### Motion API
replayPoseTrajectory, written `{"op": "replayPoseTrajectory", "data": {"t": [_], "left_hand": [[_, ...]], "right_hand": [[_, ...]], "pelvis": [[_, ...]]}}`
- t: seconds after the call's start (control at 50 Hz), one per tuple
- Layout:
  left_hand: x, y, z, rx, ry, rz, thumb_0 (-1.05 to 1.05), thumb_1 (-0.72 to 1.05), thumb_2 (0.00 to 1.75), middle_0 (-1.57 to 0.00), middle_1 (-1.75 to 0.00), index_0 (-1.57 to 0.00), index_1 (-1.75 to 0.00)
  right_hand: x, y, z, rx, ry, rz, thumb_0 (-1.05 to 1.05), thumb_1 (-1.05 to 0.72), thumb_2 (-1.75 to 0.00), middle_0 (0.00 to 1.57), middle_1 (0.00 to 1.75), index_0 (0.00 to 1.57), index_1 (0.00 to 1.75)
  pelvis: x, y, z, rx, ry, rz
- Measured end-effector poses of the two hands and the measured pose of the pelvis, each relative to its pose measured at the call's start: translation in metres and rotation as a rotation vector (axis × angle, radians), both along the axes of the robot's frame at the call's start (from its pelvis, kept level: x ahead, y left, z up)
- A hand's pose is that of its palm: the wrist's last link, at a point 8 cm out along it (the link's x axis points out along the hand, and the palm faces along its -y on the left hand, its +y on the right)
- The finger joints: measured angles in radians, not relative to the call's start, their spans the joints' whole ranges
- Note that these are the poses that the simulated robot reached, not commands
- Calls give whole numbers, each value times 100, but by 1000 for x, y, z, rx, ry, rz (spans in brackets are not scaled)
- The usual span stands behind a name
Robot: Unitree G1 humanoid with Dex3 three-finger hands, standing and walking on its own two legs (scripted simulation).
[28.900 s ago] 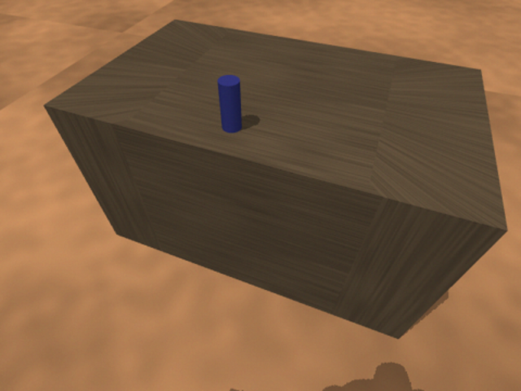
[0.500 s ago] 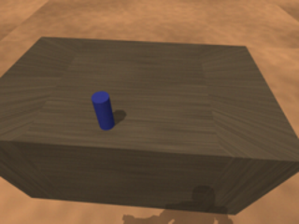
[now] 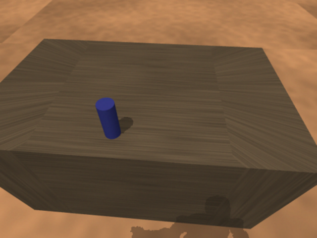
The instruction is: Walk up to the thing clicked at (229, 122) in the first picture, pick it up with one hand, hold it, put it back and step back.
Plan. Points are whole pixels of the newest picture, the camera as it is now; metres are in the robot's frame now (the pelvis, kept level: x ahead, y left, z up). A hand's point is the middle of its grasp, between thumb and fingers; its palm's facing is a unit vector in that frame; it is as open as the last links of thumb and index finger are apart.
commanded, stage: stand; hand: left
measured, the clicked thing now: (109, 119) +0.48 +0.19 -0.01
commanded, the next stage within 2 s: step back in 0.18 s
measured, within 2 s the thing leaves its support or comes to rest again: neither
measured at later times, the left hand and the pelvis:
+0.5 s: hand out of the picture +0.08 +0.30 -0.18, palm faces -0.01 -0.92 -0.38, open 7.4 cm; pelvis -0.04 +0.03 -0.03, yaw +2 degrees
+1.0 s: hand out of the picture -0.04 +0.29 -0.17, palm faces -0.08 -0.91 -0.40, open 7.4 cm; pelvis -0.14 +0.03 -0.03, yaw -4 degrees
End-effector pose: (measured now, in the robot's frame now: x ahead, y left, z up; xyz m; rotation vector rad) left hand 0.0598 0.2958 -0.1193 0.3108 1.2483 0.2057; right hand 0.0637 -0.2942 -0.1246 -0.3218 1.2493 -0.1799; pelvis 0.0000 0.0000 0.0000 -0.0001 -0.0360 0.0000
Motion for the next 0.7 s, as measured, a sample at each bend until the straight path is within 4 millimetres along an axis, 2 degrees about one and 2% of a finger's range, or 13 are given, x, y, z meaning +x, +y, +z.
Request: {"op": "replayPoseTrajectory", "data": {"t": [0.2,0.36,0.46,0.52,0.56,0.62,0.7], "left_hand": [[3,-2,0,-2,-10,8,0,90,90,-20,-30,-20,-30],[3,18,-5,36,-49,22,0,90,90,-20,-30,-20,-30],[10,39,-13,50,-83,-24,0,90,90,-20,-30,-20,-30],[19,55,-24,40,-121,-35,0,90,90,-20,-30,-20,-30],[20,61,-27,37,-134,-30,0,90,90,-20,-30,-20,-30],[14,64,-26,32,-123,-31,0,90,90,-20,-30,-20,-30],[-5,63,-23,22,-92,-53,0,90,90,-20,-30,-20,-30]], "right_hand": [[5,-3,0,-1,-8,1,0,-91,-90,20,30,21,30],[3,-14,-5,-35,-20,-3,0,-91,-90,20,30,21,30],[-16,-7,-2,-70,-13,-8,0,-91,-90,20,30,20,30],[-35,2,-5,-106,9,3,0,-91,-90,20,30,20,30],[-49,12,-5,-109,37,9,0,-91,-90,20,30,20,30],[-66,25,2,-100,58,4,0,-91,-90,20,30,20,30],[-77,35,5,-95,34,-12,0,-91,-90,20,30,21,30]], "pelvis": [[1,-2,-1,-1,2,2],[-26,4,-14,-11,-4,17],[-39,23,-22,1,6,22],[-47,38,-33,-3,13,35],[-55,43,-33,-4,7,30],[-64,47,-25,-17,15,32],[-75,50,-19,-21,22,5]]}}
